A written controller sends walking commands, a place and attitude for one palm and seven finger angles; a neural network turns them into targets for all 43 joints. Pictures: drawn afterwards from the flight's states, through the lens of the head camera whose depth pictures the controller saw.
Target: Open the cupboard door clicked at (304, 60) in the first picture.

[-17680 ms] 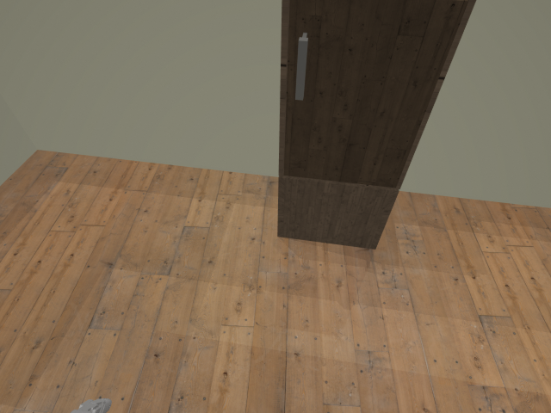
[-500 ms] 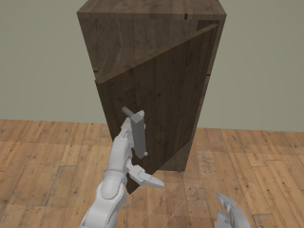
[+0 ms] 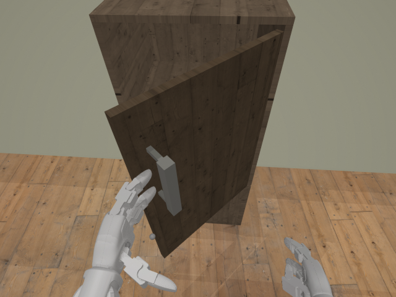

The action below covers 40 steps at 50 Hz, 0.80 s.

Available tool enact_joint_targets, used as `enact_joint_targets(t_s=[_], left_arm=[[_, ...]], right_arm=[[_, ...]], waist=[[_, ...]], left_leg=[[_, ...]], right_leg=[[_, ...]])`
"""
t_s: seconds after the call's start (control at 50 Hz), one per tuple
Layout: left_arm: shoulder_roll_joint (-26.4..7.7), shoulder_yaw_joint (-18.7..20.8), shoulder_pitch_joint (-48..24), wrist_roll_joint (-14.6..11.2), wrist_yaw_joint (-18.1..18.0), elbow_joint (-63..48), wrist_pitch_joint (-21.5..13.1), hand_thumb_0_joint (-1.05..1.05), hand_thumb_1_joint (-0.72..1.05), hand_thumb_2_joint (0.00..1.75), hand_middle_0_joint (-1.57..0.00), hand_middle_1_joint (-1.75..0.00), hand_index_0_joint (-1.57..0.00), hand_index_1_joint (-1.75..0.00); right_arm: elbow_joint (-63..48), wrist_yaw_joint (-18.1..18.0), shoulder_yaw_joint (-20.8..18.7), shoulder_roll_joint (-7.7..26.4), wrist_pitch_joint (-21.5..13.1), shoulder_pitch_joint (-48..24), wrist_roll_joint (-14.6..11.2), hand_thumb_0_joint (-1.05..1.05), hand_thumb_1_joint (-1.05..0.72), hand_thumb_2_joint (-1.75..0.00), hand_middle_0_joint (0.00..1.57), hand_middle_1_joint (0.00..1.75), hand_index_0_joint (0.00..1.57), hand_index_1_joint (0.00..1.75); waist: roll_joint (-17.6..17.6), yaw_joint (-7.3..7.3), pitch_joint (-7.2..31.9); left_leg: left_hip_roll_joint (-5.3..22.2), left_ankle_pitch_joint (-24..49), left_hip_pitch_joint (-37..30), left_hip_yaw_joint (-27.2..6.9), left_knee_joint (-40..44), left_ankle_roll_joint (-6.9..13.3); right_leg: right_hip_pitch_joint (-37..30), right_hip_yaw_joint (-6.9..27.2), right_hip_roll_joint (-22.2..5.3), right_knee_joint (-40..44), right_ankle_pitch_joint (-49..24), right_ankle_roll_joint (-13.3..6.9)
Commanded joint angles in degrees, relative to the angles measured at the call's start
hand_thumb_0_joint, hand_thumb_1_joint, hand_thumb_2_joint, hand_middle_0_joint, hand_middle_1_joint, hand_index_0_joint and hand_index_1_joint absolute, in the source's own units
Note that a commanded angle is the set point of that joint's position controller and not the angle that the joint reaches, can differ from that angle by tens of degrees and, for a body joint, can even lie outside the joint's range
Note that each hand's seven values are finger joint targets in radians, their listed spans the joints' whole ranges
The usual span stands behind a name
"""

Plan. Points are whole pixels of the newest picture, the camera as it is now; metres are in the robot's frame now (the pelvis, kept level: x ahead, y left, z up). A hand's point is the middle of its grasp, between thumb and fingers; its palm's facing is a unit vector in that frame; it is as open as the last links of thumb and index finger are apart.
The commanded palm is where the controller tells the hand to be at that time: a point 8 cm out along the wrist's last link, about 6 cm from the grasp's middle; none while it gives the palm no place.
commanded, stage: slide the hand sideways off the handle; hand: left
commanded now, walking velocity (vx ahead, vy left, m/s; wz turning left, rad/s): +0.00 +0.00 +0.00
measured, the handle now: (164, 182) +0.31 +0.09 +0.09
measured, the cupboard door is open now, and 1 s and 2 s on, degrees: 47 46 46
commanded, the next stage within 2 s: draw the hand back to the body in 0.28 s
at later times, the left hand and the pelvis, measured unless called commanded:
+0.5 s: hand (125, 253) +0.18 +0.13 +0.09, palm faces -0.06 -1.00 -0.03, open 16.3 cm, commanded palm +0.15 +0.19 +0.10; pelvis -0.01 +0.00 -0.01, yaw +1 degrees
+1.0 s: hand (65, 241) +0.18 +0.21 +0.13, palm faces +0.15 -0.96 -0.23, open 15.6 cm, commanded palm +0.14 +0.26 +0.15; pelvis +0.00 +0.02 +0.01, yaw +1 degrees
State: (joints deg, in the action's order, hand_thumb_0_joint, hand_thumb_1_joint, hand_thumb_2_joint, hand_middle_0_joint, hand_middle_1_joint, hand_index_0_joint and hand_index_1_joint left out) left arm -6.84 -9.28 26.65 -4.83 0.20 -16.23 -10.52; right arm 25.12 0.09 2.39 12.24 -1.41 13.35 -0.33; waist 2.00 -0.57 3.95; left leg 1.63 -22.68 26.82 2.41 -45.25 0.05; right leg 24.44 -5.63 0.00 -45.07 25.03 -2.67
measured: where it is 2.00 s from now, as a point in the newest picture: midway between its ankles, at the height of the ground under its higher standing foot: outside the picture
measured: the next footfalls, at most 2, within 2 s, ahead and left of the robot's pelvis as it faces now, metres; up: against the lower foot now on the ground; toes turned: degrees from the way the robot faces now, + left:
none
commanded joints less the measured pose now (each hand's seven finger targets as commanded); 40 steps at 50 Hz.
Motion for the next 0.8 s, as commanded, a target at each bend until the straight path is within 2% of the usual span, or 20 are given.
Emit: enact_joint_targets(t_s=[0.0,0.04,0.06,0.08,0.14,0.2,0.24,0.28,0.34,0.36,0.4,0.44,0.46,0.52,0.54,0.58,0.6,0.66,0.72,0.78], left_arm=[[-2.67,6.28,0.67,-2.52,1.48,-14.31,-5.07,0.00,-0.50,0.30,-0.15,-0.30,-0.15,-0.30],[-5.21,9.90,3.57,-3.64,2.52,-14.81,-5.75,0.00,-0.50,0.30,-0.15,-0.30,-0.15,-0.30],[-5.38,10.43,4.94,-4.02,3.19,-14.25,-6.00,0.00,-0.50,0.30,-0.15,-0.30,-0.15,-0.30],[-4.92,9.67,3.78,-4.38,4.02,-15.46,-6.54,0.00,-0.50,0.30,-0.15,-0.30,-0.15,-0.30],[-6.56,12.09,4.62,-6.03,6.04,-14.76,-7.62,0.00,-0.50,0.30,-0.15,-0.30,-0.15,-0.30],[-7.41,12.79,4.95,-7.35,8.33,-14.48,-8.84,0.00,-0.50,0.30,-0.15,-0.30,-0.15,-0.30],[-6.41,11.24,4.46,-7.99,9.91,-15.19,-9.41,0.00,-0.50,0.30,-0.15,-0.30,-0.15,-0.30],[-5.81,9.78,1.05,-8.39,10.48,-14.95,-9.81,0.00,-0.50,0.30,-0.15,-0.30,-0.15,-0.30],[-5.72,8.59,0.26,-7.63,9.86,-14.46,-9.54,0.00,-0.50,0.30,-0.15,-0.30,-0.15,-0.30],[-5.55,8.26,0.61,-7.26,9.40,-14.41,-9.09,0.00,-0.50,0.30,-0.15,-0.30,-0.15,-0.30],[-9.18,12.10,1.35,-6.51,7.60,-15.71,-8.37,0.00,-0.50,0.30,-0.15,-0.30,-0.15,-0.30],[-8.18,11.89,2.90,-6.13,6.57,-17.61,-7.13,0.00,-0.50,0.30,-0.15,-0.30,-0.15,-0.30],[-8.38,12.69,3.73,-6.35,6.03,-17.48,-6.35,0.00,-0.50,0.30,-0.15,-0.30,-0.15,-0.30],[-7.84,12.85,4.18,-6.87,5.68,-17.18,-4.08,0.00,-0.50,0.30,-0.15,-0.30,-0.15,-0.30],[-9.00,13.75,3.11,-6.92,5.76,-18.05,-3.55,0.00,-0.50,0.30,-0.15,-0.30,-0.15,-0.30],[-8.31,13.05,2.40,-7.15,6.37,-18.82,-2.52,0.00,-0.50,0.30,-0.15,-0.30,-0.15,-0.30],[-8.70,13.29,1.80,-7.24,6.62,-19.02,-2.20,0.00,-0.50,0.30,-0.15,-0.30,-0.15,-0.30],[-9.55,15.07,3.33,-8.60,8.03,-20.31,-1.13,0.00,-0.50,0.30,-0.15,-0.30,-0.15,-0.30],[-10.01,15.78,2.23,-9.05,9.04,-20.84,0.00,0.00,-0.50,0.30,-0.15,-0.30,-0.15,-0.30],[-11.16,17.40,1.24,-9.55,9.50,-21.87,1.11,0.00,-0.47,0.32,-0.15,-0.30,-0.15,-0.30]], right_arm=[[-9.60,-0.78,-2.71,5.09,-4.31,-3.77,-0.55,0.00,-0.90,-0.90,0.20,0.30,0.20,0.30],[-9.36,-1.08,-2.95,5.22,-4.74,-3.33,-0.57,0.00,-0.90,-0.90,0.20,0.30,0.20,0.30],[-9.44,-1.25,-2.99,5.30,-4.83,-3.36,-0.68,0.00,-0.90,-0.90,0.20,0.30,0.20,0.30],[-9.56,-1.31,-2.96,5.42,-5.18,-3.49,-0.75,0.00,-0.90,-0.90,0.20,0.30,0.20,0.30],[-9.08,-1.76,-3.21,5.71,-5.84,-3.34,-0.96,0.00,-0.90,-0.90,0.20,0.30,0.20,0.30],[-8.74,-2.18,-3.44,6.10,-6.76,-3.51,-1.28,0.00,-0.90,-0.90,0.20,0.30,0.20,0.30],[-8.81,-2.35,-3.40,6.33,-7.57,-3.42,-1.44,0.00,-0.90,-0.90,0.20,0.30,0.20,0.30],[-8.45,-2.63,-3.33,6.65,-8.51,-3.14,-1.54,0.00,-0.90,-0.90,0.20,0.30,0.20,0.30],[-8.59,-2.79,-3.44,6.75,-9.65,-3.21,-1.67,0.00,-0.90,-0.90,0.20,0.30,0.20,0.30],[-8.77,-2.80,-3.47,6.68,-9.91,-3.12,-1.68,0.00,-0.90,-0.90,0.20,0.30,0.20,0.30],[-8.51,-2.86,-3.55,6.61,-9.97,-3.17,-1.58,0.00,-0.90,-0.90,0.20,0.30,0.20,0.30],[-9.24,-2.76,-3.23,5.94,-10.02,-3.85,-1.81,0.00,-0.90,-0.90,0.20,0.30,0.20,0.30],[-9.24,-2.72,-3.13,5.70,-10.02,-3.91,-1.96,0.00,-0.90,-0.90,0.20,0.30,0.20,0.30],[-9.15,-2.75,-2.72,5.73,-9.94,-4.86,-2.10,0.00,-0.90,-0.90,0.20,0.30,0.20,0.30],[-8.95,-2.88,-2.69,6.00,-10.00,-4.76,-2.10,0.00,-0.90,-0.90,0.20,0.30,0.20,0.30],[-8.86,-3.01,-2.33,6.02,-10.33,-4.53,-2.15,0.00,-0.90,-0.90,0.20,0.30,0.20,0.30],[-8.64,-3.12,-2.39,6.30,-10.52,-4.52,-2.11,0.00,-0.90,-0.90,0.20,0.30,0.20,0.30],[-8.11,-3.32,-2.23,6.30,-11.23,-4.34,-2.21,0.00,-0.90,-0.90,0.20,0.30,0.20,0.30],[-7.76,-3.37,-2.02,6.58,-11.54,-4.76,-2.33,0.00,-0.90,-0.90,0.20,0.30,0.20,0.30],[-7.29,-3.65,-2.02,6.72,-12.09,-4.65,-2.47,0.00,-0.90,-0.90,0.20,0.30,0.20,0.30]], waist=[[-4.47,0.12,7.50],[-4.97,-0.32,8.46],[-6.05,-0.22,7.65],[-4.98,0.19,7.64],[-6.06,0.48,6.78],[-5.02,0.89,6.04],[-3.05,1.14,6.28],[-3.97,1.92,5.38],[-3.29,1.42,5.30],[-2.94,1.12,5.46],[-2.90,-0.46,7.69],[-1.00,-1.11,8.60],[-1.37,-1.29,7.73],[-3.24,-1.05,4.67],[-2.03,-0.86,4.73],[-1.68,-0.47,3.76],[-2.46,-0.34,4.10],[-1.27,-0.86,5.18],[-0.91,-0.72,3.54],[0.00,-0.95,3.86]], left_leg=[[-2.54,13.84,-2.85,-2.40,3.52,1.35],[-2.60,13.76,-1.90,-2.46,2.78,1.26],[-2.66,13.14,-0.92,-2.48,2.52,1.19],[-2.86,12.79,-0.75,-2.49,2.21,1.21],[-2.91,11.09,1.09,-2.91,1.09,1.08],[-2.93,9.78,1.96,-3.17,0.06,1.15],[-2.92,9.44,1.51,-3.24,-0.11,1.19],[-2.81,7.98,1.43,-3.80,0.00,1.30],[-2.66,7.00,0.93,-4.04,0.72,1.48],[-2.61,6.50,0.89,-4.02,0.93,1.50],[-2.54,7.61,0.10,-4.10,1.88,1.58],[-2.42,8.65,-1.39,-3.79,3.13,1.62],[-2.27,8.61,-1.35,-3.79,3.65,1.50],[-2.01,6.99,-0.71,-3.87,4.80,1.55],[-1.97,6.86,-1.22,-3.82,4.92,1.55],[-1.84,6.44,-2.18,-4.04,5.70,1.51],[-1.74,7.01,-2.65,-4.29,5.89,1.60],[-1.85,8.86,-4.09,-4.26,6.30,1.52],[-1.76,8.98,-4.41,-4.68,7.29,1.44],[-1.61,9.13,-6.16,-5.23,8.38,1.30]], right_leg=[[-4.07,4.88,-0.49,6.75,-26.03,2.61],[-4.73,5.68,-0.87,6.43,-28.16,3.14],[-4.52,5.92,-1.02,6.56,-27.74,3.36],[-4.15,6.40,-1.21,6.60,-27.54,3.51],[-3.49,7.80,-1.75,7.24,-25.15,3.90],[-2.21,8.98,-2.15,8.07,-21.53,4.00],[-0.84,8.50,-2.04,7.85,-19.76,3.82],[1.37,7.89,-1.64,8.20,-15.18,3.52],[2.79,6.68,-1.01,7.81,-10.20,2.64],[3.14,6.37,-0.88,7.71,-8.89,2.50],[0.89,5.71,-0.59,7.09,-9.52,2.02],[0.13,4.40,-0.27,6.41,-11.37,1.84],[-0.04,3.96,-0.06,6.47,-11.64,1.81],[0.24,3.48,0.25,7.82,-9.58,2.05],[0.28,3.75,0.27,8.17,-9.39,2.02],[0.79,2.95,0.56,8.56,-8.81,2.00],[0.15,2.78,0.64,8.73,-9.21,1.91],[-1.18,2.51,0.72,8.91,-12.14,1.96],[-1.38,1.75,0.89,9.30,-12.02,1.87],[-1.64,1.14,1.13,9.70,-11.92,1.76]])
